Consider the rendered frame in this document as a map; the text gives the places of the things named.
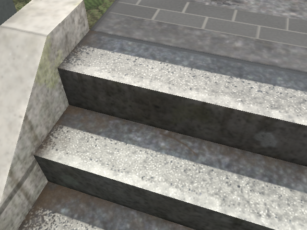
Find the stairs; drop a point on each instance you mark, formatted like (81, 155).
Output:
(124, 157)

